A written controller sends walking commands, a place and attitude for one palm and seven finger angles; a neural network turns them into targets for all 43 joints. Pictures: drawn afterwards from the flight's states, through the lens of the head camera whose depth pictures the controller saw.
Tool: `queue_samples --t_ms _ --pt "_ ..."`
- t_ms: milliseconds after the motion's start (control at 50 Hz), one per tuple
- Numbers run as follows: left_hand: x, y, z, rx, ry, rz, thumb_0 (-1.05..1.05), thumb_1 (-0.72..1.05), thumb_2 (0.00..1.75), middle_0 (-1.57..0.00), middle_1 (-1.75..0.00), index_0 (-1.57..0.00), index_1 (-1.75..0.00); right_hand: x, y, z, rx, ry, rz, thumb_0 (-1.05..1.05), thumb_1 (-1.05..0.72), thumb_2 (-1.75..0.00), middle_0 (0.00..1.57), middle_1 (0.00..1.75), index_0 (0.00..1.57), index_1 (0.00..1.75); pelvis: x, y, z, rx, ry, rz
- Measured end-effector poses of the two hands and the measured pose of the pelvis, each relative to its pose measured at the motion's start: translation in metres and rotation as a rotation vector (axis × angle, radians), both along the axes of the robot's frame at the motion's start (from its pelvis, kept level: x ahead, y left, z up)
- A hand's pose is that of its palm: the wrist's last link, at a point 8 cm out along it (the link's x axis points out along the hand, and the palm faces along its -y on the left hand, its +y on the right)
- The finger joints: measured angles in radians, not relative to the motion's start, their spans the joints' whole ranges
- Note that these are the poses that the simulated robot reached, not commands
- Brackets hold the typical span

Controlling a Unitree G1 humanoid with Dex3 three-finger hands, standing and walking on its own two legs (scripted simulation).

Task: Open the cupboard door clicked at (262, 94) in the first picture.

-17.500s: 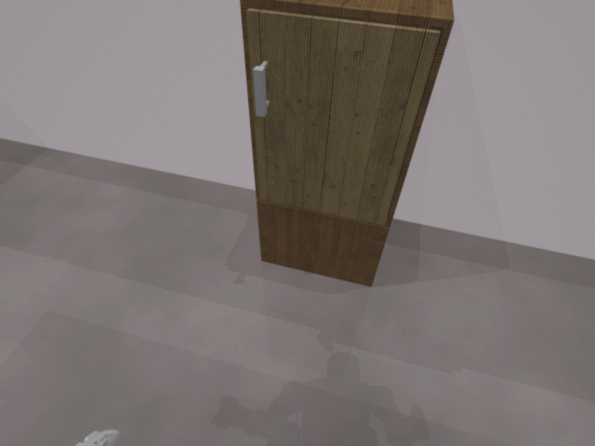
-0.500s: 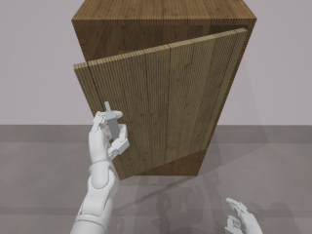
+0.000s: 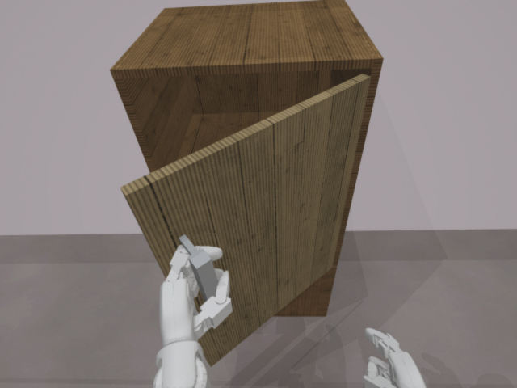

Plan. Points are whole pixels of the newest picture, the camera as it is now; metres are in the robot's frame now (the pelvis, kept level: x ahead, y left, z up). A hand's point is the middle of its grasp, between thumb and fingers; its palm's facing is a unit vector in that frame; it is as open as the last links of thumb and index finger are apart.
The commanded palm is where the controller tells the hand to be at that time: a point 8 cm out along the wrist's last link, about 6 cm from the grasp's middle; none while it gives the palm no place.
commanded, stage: open thumb and fingers to let go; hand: left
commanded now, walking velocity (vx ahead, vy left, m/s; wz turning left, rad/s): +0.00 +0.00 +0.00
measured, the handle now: (200, 272) +0.28 +0.09 +0.07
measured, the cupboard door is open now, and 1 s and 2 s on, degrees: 40 34 39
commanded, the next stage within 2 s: slide the hand sideways off the handle in 0.88 s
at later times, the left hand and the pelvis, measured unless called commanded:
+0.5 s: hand (211, 290) +0.25 +0.07 +0.07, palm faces +0.35 -0.94 -0.01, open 11.1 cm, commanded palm +0.20 +0.11 +0.07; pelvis -0.01 -0.01 -0.01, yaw +0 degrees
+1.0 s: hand (206, 289) +0.25 +0.08 +0.07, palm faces +0.22 -0.97 -0.02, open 15.6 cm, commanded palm +0.20 +0.10 +0.07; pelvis -0.02 +0.03 -0.01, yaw -1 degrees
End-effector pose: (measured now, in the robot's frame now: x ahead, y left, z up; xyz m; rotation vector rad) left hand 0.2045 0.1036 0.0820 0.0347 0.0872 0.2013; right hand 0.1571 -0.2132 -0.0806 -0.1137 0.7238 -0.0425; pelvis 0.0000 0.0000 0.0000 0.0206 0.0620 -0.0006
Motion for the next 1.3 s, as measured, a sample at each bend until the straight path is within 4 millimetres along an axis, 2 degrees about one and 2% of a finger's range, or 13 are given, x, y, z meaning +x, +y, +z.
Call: queue_samples --t_ms 80,160,280,380,560,680,980,1040,1160,1300 --pt "-0.001 -0.003 -0.001 0.0 -0.005 0.024 0.01 0.64 0.73 -0.32 -1.3 -0.39 -1.35 0.005 -0.009 0.001 -0.02 -0.013 0.009 0.01 -0.91 -0.9 0.2 0.3 0.2 0.3 -0.002 -0.005 -0.001 0.001 -0.004 -0.002" --pt "0.007 0.001 -0.003 -0.001 -0.019 0.099 0.0 0.62 0.76 -0.34 -1.31 -0.39 -1.35 0.01 -0.014 -0.003 -0.036 -0.014 0.023 0.01 -0.91 -0.9 0.2 0.3 0.2 0.3 -0.006 -0.009 -0.003 0.004 0.011 0.0" --pt "0.011 0.009 -0.004 -0.015 -0.031 0.175 0.01 0.5 0.73 -0.36 -1.31 -0.38 -1.33 0.014 -0.014 -0.007 -0.031 -0.007 0.037 0.01 -0.91 -0.9 0.2 0.3 0.2 0.3 -0.007 -0.014 -0.004 0.017 0.033 0.002" --pt "0.008 0.01 -0.006 -0.012 -0.036 0.174 0.01 0.28 0.64 -0.35 -1.29 -0.36 -1.29 0.011 -0.012 -0.009 -0.028 0.002 0.038 0.01 -0.91 -0.9 0.2 0.3 0.2 0.3 -0.007 -0.014 -0.004 0.018 0.038 0.004" --pt "0.006 0.015 -0.006 -0.017 -0.046 0.152 0.0 -0.23 0.42 -0.32 -1.22 -0.32 -1.23 0.0 -0.01 -0.013 -0.035 0.022 0.014 0.01 -0.91 -0.9 0.2 0.3 0.2 0.3 -0.008 -0.006 -0.005 0.014 0.043 -0.003" --pt "0.003 0.02 -0.007 -0.021 -0.053 0.125 0.0 -0.41 0.34 -0.28 -1.09 -0.3 -1.09 -0.005 -0.004 -0.01 -0.046 0.012 0.006 0.01 -0.91 -0.9 0.2 0.3 0.2 0.3 -0.01 0.003 -0.006 0.005 0.036 -0.004" --pt "0.014 0.022 -0.007 -0.007 -0.063 0.028 -0.01 -0.5 0.3 -0.23 -0.5 -0.24 -0.51 -0.004 0.033 -0.001 -0.025 -0.049 0.011 0.01 -0.91 -0.9 0.2 0.3 0.2 0.3 -0.018 0.031 -0.01 -0.019 0.028 -0.022" --pt "0.012 0.024 -0.007 -0.012 -0.064 -0.026 -0.01 -0.5 0.3 -0.24 -0.44 -0.22 -0.48 -0.005 0.04 -0.001 -0.011 -0.053 0.023 0.01 -0.91 -0.9 0.2 0.3 0.2 0.3 -0.019 0.035 -0.011 -0.019 0.023 -0.023" --pt "-0.01 0.025 -0.009 -0.038 -0.085 -0.309 -0.01 -0.5 0.3 -0.14 -0.35 -0.12 -0.38 -0.017 0.046 -0.003 -0.015 -0.054 0.023 0.01 -0.9 -0.9 0.2 0.3 0.21 0.3 -0.023 0.047 -0.013 -0.025 0.018 -0.022" --pt "-0.018 0.023 -0.009 -0.07 -0.115 -0.342 -0.01 -0.51 0.3 -0.12 -0.31 -0.13 -0.33 -0.027 0.054 -0.004 -0.016 -0.059 0.003 0.01 -0.9 -0.9 0.2 0.3 0.2 0.3 -0.028 0.057 -0.017 -0.027 0.025 -0.037"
